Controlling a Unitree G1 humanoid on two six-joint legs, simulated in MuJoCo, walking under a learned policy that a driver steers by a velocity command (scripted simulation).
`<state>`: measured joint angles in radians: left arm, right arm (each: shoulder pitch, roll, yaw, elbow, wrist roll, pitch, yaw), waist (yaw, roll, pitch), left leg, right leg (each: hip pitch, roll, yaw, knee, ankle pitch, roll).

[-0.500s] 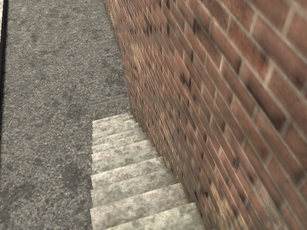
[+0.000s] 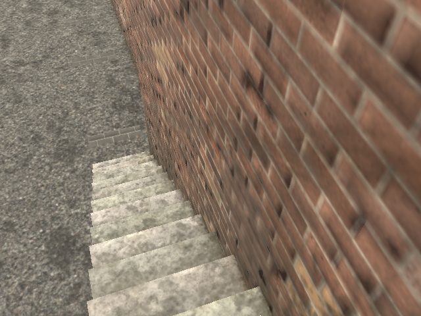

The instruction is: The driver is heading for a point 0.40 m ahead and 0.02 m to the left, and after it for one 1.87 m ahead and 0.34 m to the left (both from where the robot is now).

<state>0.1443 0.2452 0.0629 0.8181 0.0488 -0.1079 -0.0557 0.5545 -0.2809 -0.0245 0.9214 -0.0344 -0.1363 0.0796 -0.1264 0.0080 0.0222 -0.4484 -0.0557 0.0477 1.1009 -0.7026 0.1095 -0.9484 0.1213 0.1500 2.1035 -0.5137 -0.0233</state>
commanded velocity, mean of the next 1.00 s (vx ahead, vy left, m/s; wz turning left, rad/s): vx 0.27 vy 0.02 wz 0.00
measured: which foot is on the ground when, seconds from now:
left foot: down 0.00-0.32, up 0.34-0.78, down 0.80-1.00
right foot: up 0.00-0.32, down 0.34-0.82, up 0.84-1.00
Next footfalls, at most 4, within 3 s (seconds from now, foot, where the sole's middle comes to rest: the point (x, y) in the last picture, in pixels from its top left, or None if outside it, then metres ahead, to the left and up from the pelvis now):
0.34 right None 0.28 -0.14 -0.89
0.80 left None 0.45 0.14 -1.09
1.52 right None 0.53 -0.14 -1.09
1.98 left None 0.49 0.14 -1.09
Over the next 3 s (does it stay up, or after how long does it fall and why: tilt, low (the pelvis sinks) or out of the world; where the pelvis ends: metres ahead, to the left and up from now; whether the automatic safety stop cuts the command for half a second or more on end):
stays up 0.81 0.13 -0.56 its command is cut before an obstacle after 1.5 s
